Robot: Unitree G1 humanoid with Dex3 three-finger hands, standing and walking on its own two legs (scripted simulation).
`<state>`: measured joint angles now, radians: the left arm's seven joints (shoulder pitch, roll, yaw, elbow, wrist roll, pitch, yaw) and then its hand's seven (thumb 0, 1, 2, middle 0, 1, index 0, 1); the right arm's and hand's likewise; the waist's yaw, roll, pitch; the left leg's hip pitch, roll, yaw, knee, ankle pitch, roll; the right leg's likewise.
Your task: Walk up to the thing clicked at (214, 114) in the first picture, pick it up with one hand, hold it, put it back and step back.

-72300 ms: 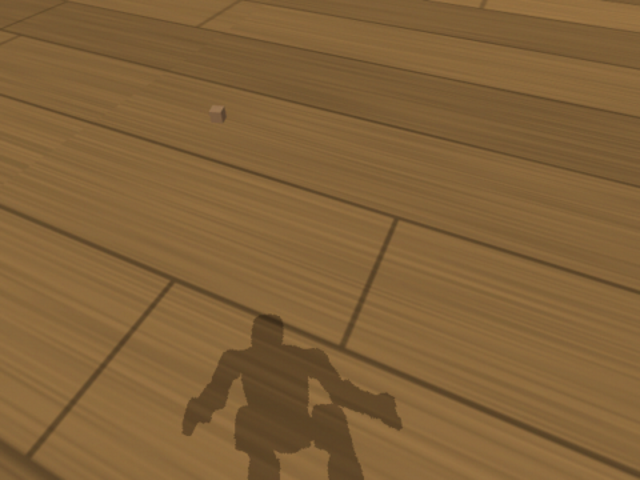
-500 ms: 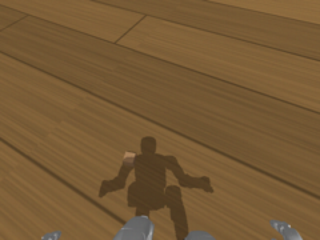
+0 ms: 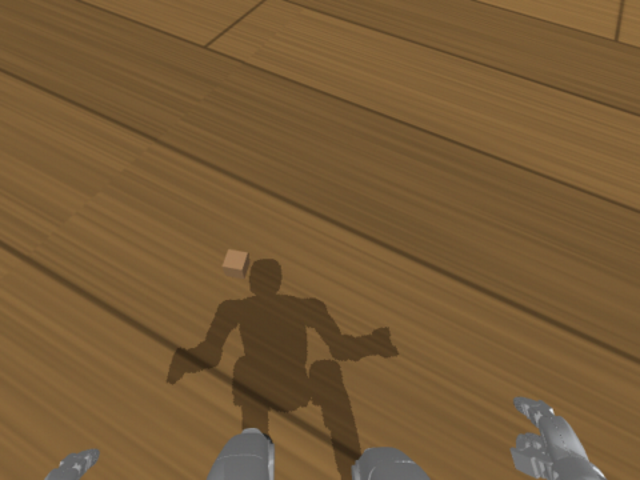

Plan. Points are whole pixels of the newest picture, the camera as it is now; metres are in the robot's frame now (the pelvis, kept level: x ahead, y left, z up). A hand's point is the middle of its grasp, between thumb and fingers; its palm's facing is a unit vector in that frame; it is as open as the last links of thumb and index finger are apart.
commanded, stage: step back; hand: left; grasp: from above
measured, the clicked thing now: (236, 264) +0.76 +0.26 -0.72
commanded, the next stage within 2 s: stand in 1.88 s
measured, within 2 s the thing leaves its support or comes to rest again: neither
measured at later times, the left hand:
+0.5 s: hand out of the picture -0.06 +0.25 -0.14, palm faces +0.08 -0.92 -0.39, open 7.4 cm
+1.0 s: hand out of the picture -0.28 +0.22 -0.13, palm faces +0.10 -0.89 -0.44, open 7.4 cm
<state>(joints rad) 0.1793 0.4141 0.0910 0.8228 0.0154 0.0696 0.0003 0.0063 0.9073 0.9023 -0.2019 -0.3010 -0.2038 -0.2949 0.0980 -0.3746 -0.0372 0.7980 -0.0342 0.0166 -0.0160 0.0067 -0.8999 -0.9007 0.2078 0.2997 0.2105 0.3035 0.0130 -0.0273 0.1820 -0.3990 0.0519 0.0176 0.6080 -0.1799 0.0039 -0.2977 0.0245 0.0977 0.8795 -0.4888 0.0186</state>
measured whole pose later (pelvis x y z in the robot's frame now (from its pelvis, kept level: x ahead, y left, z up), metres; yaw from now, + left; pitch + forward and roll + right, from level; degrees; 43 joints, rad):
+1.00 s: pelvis -0.30 -0.07 +0.00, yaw +5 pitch -2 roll +0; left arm 0.25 0.39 0.08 0.93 0.05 0.00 -0.01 0.01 0.90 0.90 -0.21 -0.30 -0.21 -0.30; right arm 0.25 -0.42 -0.06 0.98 -0.04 0.04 0.01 0.01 -0.91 -0.90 0.20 0.30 0.21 0.30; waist 0.03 0.04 0.07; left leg -0.33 -0.02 -0.06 0.76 -0.48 -0.03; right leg -0.26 -0.04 -0.03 0.65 -0.36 -0.01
